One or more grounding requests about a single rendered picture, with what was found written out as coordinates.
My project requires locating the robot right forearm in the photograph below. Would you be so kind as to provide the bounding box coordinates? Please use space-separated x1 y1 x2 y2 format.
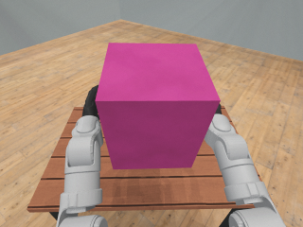
205 113 286 227

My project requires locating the robot left hand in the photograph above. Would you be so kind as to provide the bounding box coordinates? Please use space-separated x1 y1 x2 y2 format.
82 85 99 120

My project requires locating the robot right hand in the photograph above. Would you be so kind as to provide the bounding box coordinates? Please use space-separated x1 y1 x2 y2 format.
215 103 222 114

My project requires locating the robot right upper arm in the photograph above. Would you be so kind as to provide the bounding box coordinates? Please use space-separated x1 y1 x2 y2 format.
228 206 285 227

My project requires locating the carton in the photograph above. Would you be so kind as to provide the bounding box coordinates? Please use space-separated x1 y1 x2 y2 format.
95 43 221 170

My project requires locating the robot left upper arm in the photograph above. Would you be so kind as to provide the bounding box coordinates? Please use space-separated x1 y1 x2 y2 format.
59 215 108 227

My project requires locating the robot left forearm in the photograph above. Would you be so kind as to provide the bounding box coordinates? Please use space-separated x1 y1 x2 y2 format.
56 115 104 227

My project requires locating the table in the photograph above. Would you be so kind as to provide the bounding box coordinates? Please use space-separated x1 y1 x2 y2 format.
27 106 274 227

